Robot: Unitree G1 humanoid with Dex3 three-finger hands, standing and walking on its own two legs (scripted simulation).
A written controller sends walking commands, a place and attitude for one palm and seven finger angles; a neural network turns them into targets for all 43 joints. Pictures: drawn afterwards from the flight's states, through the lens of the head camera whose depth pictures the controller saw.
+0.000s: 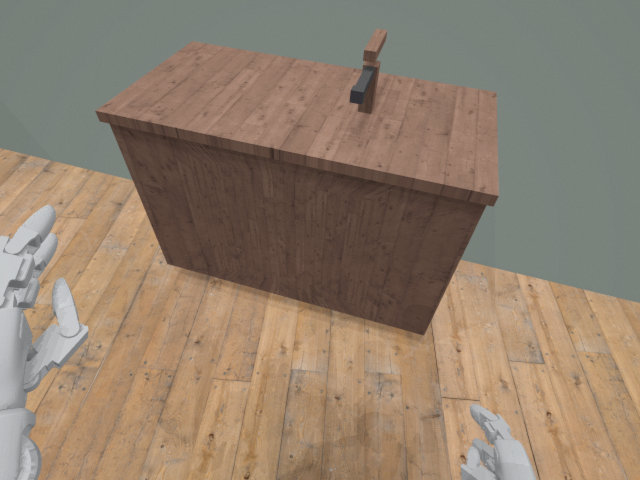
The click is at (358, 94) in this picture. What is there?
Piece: tap's lever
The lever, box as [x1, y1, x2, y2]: [350, 85, 365, 104]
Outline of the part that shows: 353,85 350,92 350,102 361,104 364,97 365,87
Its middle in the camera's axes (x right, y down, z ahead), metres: +0.08 -0.31 +0.84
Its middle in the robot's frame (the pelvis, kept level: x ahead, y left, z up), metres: +0.85 -0.02 +0.07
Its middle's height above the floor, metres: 0.84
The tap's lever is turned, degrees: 0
